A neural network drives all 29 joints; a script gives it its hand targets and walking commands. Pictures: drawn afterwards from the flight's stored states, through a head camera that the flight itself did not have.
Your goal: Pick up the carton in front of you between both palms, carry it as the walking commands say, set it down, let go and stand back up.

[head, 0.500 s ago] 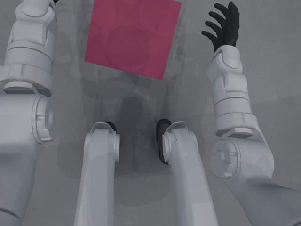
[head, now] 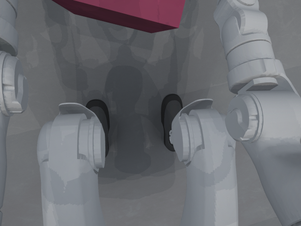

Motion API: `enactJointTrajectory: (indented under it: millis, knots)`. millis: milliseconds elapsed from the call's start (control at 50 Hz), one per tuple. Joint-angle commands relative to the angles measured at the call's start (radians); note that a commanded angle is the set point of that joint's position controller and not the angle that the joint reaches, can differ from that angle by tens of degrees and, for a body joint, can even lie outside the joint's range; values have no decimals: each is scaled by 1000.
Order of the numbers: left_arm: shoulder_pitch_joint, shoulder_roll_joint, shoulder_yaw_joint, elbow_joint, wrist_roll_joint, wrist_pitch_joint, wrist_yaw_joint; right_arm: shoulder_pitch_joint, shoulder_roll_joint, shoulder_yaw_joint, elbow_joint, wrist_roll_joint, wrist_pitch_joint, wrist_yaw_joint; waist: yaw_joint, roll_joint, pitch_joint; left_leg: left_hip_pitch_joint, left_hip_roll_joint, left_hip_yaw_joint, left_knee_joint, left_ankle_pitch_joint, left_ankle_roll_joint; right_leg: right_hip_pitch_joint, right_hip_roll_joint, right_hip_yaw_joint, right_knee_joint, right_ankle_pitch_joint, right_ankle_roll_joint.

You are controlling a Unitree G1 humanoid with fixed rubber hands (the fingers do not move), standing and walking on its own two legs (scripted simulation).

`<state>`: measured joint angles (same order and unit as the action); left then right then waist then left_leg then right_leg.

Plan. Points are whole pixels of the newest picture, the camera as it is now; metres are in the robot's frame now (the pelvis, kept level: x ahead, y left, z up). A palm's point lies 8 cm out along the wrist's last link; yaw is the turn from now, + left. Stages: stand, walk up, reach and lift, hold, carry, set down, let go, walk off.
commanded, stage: reach and lift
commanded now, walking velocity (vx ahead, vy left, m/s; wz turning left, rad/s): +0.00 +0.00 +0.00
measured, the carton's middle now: out of the picture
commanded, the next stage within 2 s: none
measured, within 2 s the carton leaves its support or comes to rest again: leaves its support in 0.68 s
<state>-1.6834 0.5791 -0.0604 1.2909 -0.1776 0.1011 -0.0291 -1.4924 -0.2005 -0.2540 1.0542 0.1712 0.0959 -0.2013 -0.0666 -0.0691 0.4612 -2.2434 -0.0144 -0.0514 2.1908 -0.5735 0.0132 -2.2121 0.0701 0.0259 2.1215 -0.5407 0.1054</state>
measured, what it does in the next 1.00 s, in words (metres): stands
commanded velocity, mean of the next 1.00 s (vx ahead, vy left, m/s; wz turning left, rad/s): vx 0.00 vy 0.00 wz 0.00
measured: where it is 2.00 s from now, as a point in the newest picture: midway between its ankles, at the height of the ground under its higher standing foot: (137, 135)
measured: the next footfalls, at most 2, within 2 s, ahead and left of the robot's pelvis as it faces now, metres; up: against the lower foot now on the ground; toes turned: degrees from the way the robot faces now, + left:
none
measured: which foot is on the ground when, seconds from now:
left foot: down 0.00-1.00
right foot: down 0.00-1.00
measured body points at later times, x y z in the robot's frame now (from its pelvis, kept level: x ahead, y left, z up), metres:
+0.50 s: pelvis +0.00 +0.00 -0.01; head +0.38 +0.06 +0.22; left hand +0.59 +0.19 -0.20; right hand +0.56 -0.11 -0.18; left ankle +0.11 +0.12 -0.34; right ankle +0.13 -0.14 -0.34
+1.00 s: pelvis +0.01 -0.01 +0.02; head +0.32 +0.08 +0.33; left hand +0.57 +0.21 -0.08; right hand +0.54 -0.09 -0.08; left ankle +0.11 +0.12 -0.34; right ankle +0.13 -0.14 -0.34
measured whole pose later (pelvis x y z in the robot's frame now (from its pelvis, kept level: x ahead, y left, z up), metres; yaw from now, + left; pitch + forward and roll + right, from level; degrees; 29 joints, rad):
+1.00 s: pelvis +0.01 -0.01 +0.02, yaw +2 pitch +38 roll -5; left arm -1.44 0.32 0.11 0.99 0.05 0.35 0.01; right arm -1.20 0.05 -0.55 0.69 -0.01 0.27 -0.20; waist -0.02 -0.09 0.14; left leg -2.20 -0.08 -0.09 2.11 -0.58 -0.03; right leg -2.15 0.12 0.06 2.06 -0.58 0.12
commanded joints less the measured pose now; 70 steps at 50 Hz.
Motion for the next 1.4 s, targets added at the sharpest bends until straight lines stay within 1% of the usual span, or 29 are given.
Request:
enactJointTrajectory:
  millis: [0, 140, 180, 260, 280, 360, 400, 440, 500, 540, 560, 580, 640, 680, 720, 740, 760, 800, 820, 880, 940, 980, 1040, 1080, 1100, 1120, 1180, 1320, 1380]
  knots:
    - [-346, 91, -44, -132, -47, -30, 5, -176, -90, 11, -20, 26, -27, 3, 5, 154, -1231, 674, 33, -17, -150, 384, -1, 453, -1, -128, -44, 340, -15]
    - [-275, 87, -21, -125, 26, -30, -4, -151, -65, 9, -52, 55, -24, 1, 71, 193, -1283, 694, 37, 5, -149, 406, -19, 559, 16, -125, -50, 372, 14]
    - [-268, -23, -77, -87, -49, -17, -22, -155, -66, 0, -97, 28, -39, -10, -38, 160, -1281, 698, 31, -13, -142, 414, -20, 562, 28, -148, -66, 385, -1]
    - [-247, -36, -92, -70, 17, -11, -15, -124, 10, -31, 41, 44, -26, 28, 40, 252, -1110, 666, 22, -11, -193, 317, -22, 482, 34, -134, -35, 288, -28]
    - [-317, -25, -54, -135, -16, -24, -15, -157, -16, -32, -56, 4, -46, 13, -26, 156, -1138, 625, 26, -19, -165, 331, -20, 461, 20, -154, -47, 315, -10]
    - [-383, -209, -87, -199, 2, -15, -26, -248, 219, 55, -142, 27, -42, 7, -4, 208, -1291, 719, 2, -21, -148, 406, -2, 475, 65, -144, -65, 368, -38]
    - [-446, -427, -113, -188, 21, 14, -80, -340, 489, 100, -131, 50, -12, 79, 89, 188, -1193, 641, -15, -6, -175, 347, 19, 473, 79, -119, -56, 307, -56]
    - [-437, -735, -116, -150, 69, 44, -150, -454, 664, 83, -148, -45, 19, 147, -3, 203, -1223, 702, -19, 4, -161, 337, -2, 516, 85, -157, -59, 305, -40]
    - [-366, -984, -14, -202, 131, 59, -234, -503, 884, 62, -154, -96, 76, 251, 124, 139, -1063, 579, -52, 27, -169, 332, 24, 374, 96, -120, -61, 208, -58]
    - [-409, -1046, -50, -291, 105, 58, -252, -469, 950, 38, -118, -105, 88, 276, 67, 128, -1110, 557, -53, 36, -157, 368, 31, 423, 126, -129, -52, 274, -66]
    - [-415, -1050, -66, -321, 66, 55, -247, -350, 1008, 26, -83, -119, 89, 284, 41, 138, -1184, 578, -57, 47, -165, 340, 17, 473, 116, -162, -33, 306, -59]
    - [-359, -1089, -39, -299, 95, 63, -247, -502, 1009, 123, -194, -71, 85, 289, 139, 102, -1212, 638, -62, 57, -155, 465, 39, 344, 117, -132, -58, 311, -40]
    - [-427, -1073, -118, -427, 7, 47, -214, -473, 1024, 150, -237, -29, 80, 265, 55, 159, -1301, 645, -57, 57, -163, 439, 13, 510, 108, -142, -39, 383, -50]
    - [-453, -1086, -95, -460, 27, 27, -192, -517, 1036, 199, -208, -12, 78, 264, 137, 97, -1320, 598, -63, 74, -141, 473, 16, 515, 114, -112, -45, 407, -56]
    - [-549, -1106, -217, -592, -31, 47, -176, -521, 1016, 212, -238, 22, 91, 250, 66, 162, -1481, 784, -63, 70, -194, 468, 0, 547, 115, -163, -49, 372, -57]
    - [-560, -1075, -196, -581, 11, 67, -167, -552, 1074, 237, -295, 38, 104, 241, 159, 197, -1558, 835, -63, 126, -180, 476, 5, 560, 126, -122, -77, 359, -56]
    - [-532, -1167, -236, -623, -39, 75, -162, -567, 1072, 314, -368, 53, 117, 232, 97, 122, -1722, 960, -61, 65, -177, 549, 29, 640, 124, -132, -79, 406, -53]
    - [-415, -1222, -212, -581, 25, 119, -155, -639, 1102, 305, -533, 39, 124, 230, 151, 170, -1855, 1063, -80, 95, -208, 605, 21, 627, 124, -161, -97, 427, -36]
    - [-316, -1251, -147, -459, 45, 147, -165, -625, 1074, 295, -435, 6, 137, 231, 86, 156, -1857, 1084, -84, 56, -204, 565, 21, 630, 128, -171, -119, 390, -37]
    - [-185, -1378, -117, -470, 83, 220, -191, -715, 1044, 323, -646, -7, 170, 233, 94, 193, -1836, 1021, -106, 82, -261, 536, 7, 574, 130, -158, -185, 327, -55]
    - [-110, -1399, -34, -442, 158, 237, -217, -405, 1078, 113, -350, -195, 226, 274, -2, 201, -1445, 771, -113, 73, -394, 300, -11, 457, 122, -182, -270, 191, -69]
    - [-126, -1385, 66, -430, 229, 244, -221, -340, 1148, 63, -364, -242, 251, 302, 67, 169, -1395, 734, -115, 83, -456, 204, -1, 420, 120, -157, -324, 111, -74]
    - [23, -1470, 117, -244, 301, 247, -206, -409, 1068, 43, -417, -235, 194, 311, 27, 294, -1360, 811, -106, 64, -479, 235, -20, 368, 127, -163, -349, 157, -79]
    - [-160, -1402, 77, -430, 283, 210, -203, -374, 1102, 57, -322, -263, 214, 323, 51, 195, -1434, 819, -108, 69, -494, 262, -16, 447, 129, -149, -384, 151, -66]
    - [-168, -1456, 15, -463, 248, 208, -190, -338, 1112, 90, -310, -265, 213, 310, -28, 258, -1531, 889, -112, 75, -503, 251, -37, 479, 123, -148, -389, 178, -80]
    - [-105, -1421, 76, -401, 267, 216, -176, -361, 1092, 92, -324, -244, 212, 314, 58, 230, -1474, 865, -112, 59, -545, 228, -25, 414, 120, -159, -390, 144, -70]
    - [-24, -1465, 83, -370, 292, 226, -172, -506, 1162, 234, -489, -201, 210, 324, 88, 122, -1623, 950, -128, 75, -567, 267, -10, 550, 117, -147, -461, 117, -49]
    - [-33, -1565, -15, -484, 230, 262, -194, -205, 1251, 246, -351, -201, 261, 335, 41, 151, -1579, 994, -137, 106, -685, 216, -34, 659, 133, -146, -576, 106, -54]
    - [59, -1619, -26, -537, 250, 248, -205, -171, 1304, 283, -428, -217, 256, 348, 93, 104, -1656, 1010, -138, 117, -695, 291, -18, 739, 120, -121, -609, 184, -41]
